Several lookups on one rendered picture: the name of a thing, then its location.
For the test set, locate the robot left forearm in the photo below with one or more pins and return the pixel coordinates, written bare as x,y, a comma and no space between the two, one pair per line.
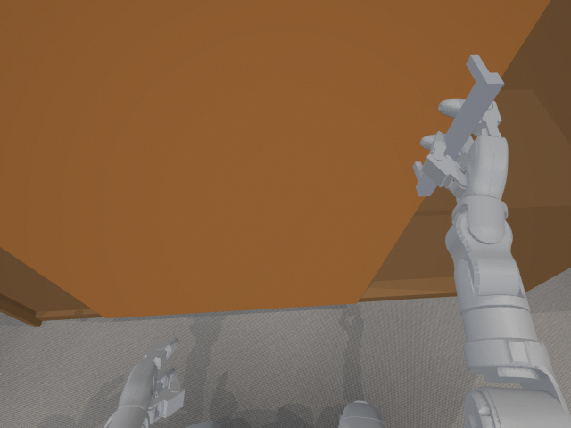
129,417

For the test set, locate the handle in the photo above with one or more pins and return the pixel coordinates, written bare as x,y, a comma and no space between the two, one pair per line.
481,96

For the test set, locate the robot right hand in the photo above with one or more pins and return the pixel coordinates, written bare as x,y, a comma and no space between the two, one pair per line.
484,161

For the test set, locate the wardrobe door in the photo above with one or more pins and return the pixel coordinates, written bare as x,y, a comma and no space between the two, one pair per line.
25,285
163,157

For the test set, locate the robot right forearm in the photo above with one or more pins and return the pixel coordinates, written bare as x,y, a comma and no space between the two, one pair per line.
501,341

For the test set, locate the right robot upper arm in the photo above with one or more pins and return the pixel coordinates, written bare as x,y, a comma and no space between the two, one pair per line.
496,407

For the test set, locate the robot right thigh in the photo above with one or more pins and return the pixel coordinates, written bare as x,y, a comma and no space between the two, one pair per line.
361,415

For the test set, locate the robot left hand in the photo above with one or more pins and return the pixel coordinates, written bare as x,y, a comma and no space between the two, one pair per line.
145,388

